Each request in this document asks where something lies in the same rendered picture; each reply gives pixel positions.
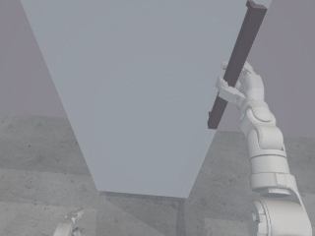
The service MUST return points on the right robot forearm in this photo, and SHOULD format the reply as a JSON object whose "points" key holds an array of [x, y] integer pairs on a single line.
{"points": [[270, 176]]}

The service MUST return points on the right robot upper arm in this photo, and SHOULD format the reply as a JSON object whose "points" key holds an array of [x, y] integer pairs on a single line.
{"points": [[273, 217]]}

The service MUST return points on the left robot hand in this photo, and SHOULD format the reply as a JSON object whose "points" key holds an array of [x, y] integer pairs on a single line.
{"points": [[65, 227]]}

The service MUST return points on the right robot hand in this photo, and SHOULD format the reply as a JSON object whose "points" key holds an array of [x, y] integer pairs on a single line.
{"points": [[251, 88]]}

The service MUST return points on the handle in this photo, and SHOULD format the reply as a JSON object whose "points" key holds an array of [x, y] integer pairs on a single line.
{"points": [[252, 21]]}

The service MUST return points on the fridge door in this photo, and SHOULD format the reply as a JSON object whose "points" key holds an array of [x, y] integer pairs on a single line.
{"points": [[137, 81]]}

